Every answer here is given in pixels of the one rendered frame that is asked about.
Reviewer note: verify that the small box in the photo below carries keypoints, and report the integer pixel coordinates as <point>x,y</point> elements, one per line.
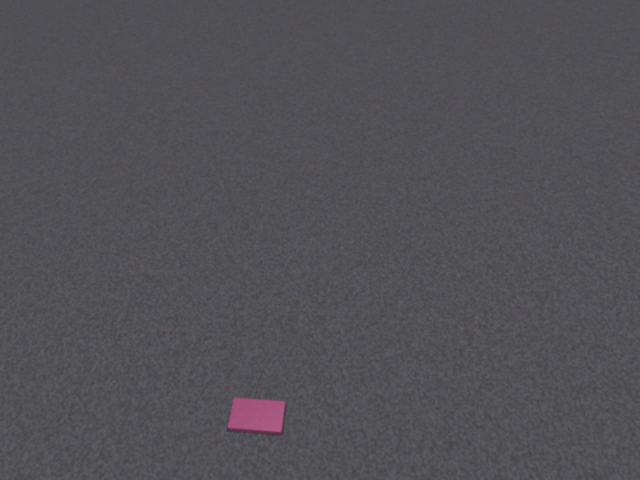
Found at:
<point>257,416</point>

